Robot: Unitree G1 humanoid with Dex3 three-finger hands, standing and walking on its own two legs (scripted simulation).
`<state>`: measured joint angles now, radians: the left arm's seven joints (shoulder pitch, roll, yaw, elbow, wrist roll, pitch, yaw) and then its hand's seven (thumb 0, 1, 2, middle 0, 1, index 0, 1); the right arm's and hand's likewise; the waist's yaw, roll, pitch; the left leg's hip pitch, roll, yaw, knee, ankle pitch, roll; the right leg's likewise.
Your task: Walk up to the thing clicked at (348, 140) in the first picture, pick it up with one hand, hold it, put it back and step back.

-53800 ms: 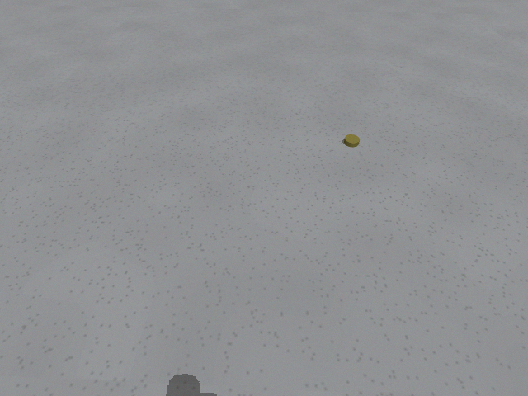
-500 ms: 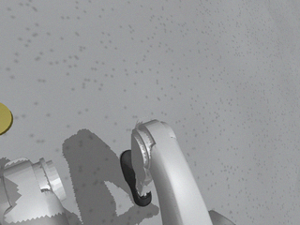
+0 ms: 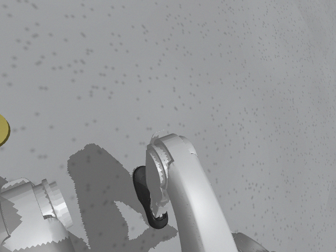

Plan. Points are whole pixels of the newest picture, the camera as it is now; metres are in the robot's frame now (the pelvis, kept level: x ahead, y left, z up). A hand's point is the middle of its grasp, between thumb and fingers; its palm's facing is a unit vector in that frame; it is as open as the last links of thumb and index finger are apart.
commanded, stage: close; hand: left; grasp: from above
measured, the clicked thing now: out of the picture +0.43 +0.25 -0.30
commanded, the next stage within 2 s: settle in 1.12 s
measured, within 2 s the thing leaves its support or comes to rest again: leaves its support in 1.52 s
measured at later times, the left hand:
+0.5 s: hand out of the picture +0.42 +0.26 -0.27, palm faces -0.47 -0.16 -0.87, open 12.3 cm
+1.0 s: hand out of the picture +0.42 +0.26 -0.27, palm faces -0.43 -0.11 -0.89, open 12.1 cm
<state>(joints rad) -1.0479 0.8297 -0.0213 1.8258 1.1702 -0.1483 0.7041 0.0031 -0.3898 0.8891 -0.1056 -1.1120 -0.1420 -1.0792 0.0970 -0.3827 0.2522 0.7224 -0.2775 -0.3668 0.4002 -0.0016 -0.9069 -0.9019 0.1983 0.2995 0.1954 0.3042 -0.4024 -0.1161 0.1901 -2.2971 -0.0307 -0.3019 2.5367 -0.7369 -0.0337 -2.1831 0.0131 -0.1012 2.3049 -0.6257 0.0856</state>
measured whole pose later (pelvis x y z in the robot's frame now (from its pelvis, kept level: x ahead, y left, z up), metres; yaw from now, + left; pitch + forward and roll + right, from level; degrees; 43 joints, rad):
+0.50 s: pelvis +0.00 +0.00 +0.01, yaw +0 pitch +28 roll -16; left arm -1.05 0.81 0.00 1.83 1.16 -0.11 0.75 0.00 -0.28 0.91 -0.20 -1.11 -0.23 -1.08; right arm 0.07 -0.38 0.24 0.72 -0.27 -0.39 0.41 0.00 -0.90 -0.90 0.20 0.30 0.20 0.30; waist -0.40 -0.10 0.19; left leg -2.29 -0.03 -0.30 2.51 -0.74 -0.04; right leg -2.18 0.01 -0.10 2.28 -0.62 0.09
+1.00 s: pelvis +0.00 +0.00 +0.01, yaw +0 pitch +28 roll -17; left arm -1.02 0.83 0.00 1.81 1.21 -0.13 0.81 0.03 -0.19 0.83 -0.36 -1.07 -0.25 -0.95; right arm 0.07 -0.36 0.25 0.72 -0.28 -0.38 0.40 0.00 -0.90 -0.90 0.20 0.30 0.20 0.30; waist -0.40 -0.11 0.19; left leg -2.28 -0.03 -0.31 2.51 -0.75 -0.04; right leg -2.16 0.01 -0.11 2.28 -0.63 0.09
